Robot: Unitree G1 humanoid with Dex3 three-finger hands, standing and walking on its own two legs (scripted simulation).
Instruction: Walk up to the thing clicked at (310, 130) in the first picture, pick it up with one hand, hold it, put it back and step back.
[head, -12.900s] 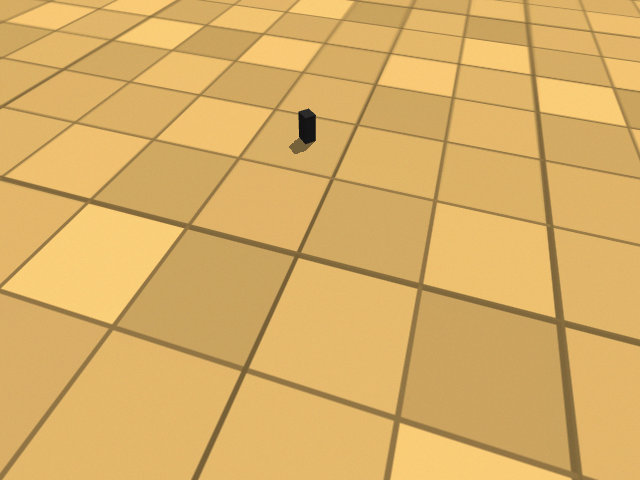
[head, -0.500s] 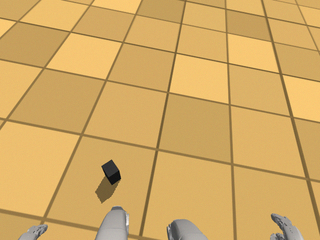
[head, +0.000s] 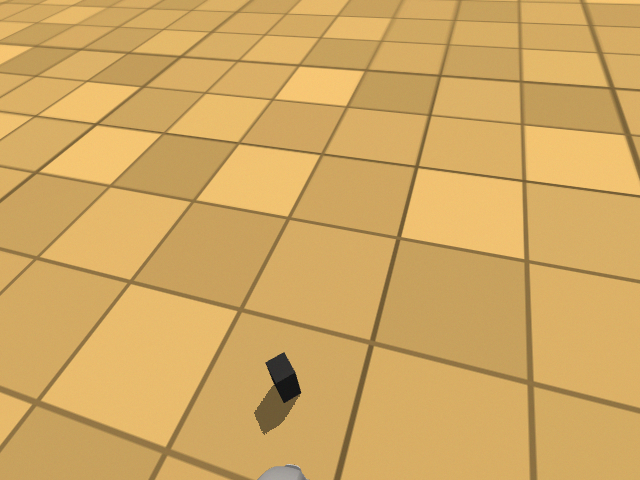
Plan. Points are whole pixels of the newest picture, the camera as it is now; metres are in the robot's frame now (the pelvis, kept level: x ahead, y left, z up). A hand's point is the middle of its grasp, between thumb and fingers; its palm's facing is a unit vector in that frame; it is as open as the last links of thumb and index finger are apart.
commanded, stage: walk up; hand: left
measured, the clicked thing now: (283, 378) +0.54 +0.21 -0.70
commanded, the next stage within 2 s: stand in 0.20 s
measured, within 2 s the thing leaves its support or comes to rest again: neither
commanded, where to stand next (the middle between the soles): +0.16 +0.02 m, yaw -1 degrees
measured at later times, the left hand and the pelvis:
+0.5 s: hand (145, 469) +0.18 +0.30 -0.17, palm faces -0.01 -0.94 -0.33, open 7.4 cm; pelvis +0.09 +0.05 -0.02, yaw +1 degrees
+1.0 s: hand (155, 434) +0.22 +0.29 -0.15, palm faces +0.00 -0.94 -0.34, open 7.4 cm; pelvis +0.13 +0.04 +0.00, yaw +2 degrees
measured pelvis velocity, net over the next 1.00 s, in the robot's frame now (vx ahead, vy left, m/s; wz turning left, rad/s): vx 0.13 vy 0.04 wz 0.04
